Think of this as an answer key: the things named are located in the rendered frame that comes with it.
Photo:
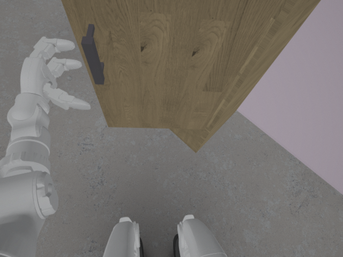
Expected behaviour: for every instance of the robot left upper arm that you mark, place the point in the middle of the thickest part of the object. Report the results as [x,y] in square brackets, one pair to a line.
[26,200]

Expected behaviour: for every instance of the left robot hand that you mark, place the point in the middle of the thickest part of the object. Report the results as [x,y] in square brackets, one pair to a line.
[35,74]

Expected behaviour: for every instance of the handle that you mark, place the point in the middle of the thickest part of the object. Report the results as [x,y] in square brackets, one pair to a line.
[90,51]

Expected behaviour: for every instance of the cupboard door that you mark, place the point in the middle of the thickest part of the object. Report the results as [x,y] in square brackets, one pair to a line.
[168,63]

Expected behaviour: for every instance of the left robot forearm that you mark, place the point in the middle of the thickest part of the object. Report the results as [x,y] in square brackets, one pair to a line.
[29,146]

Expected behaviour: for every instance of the left robot thigh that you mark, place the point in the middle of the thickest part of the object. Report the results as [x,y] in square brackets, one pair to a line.
[123,240]

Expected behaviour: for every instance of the robot right shin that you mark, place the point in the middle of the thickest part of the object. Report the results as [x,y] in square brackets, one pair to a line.
[185,253]

